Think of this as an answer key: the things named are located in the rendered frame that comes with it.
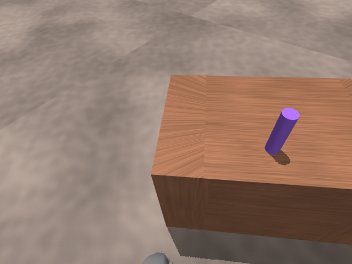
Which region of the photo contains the can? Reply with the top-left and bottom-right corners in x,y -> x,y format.
265,108 -> 300,155

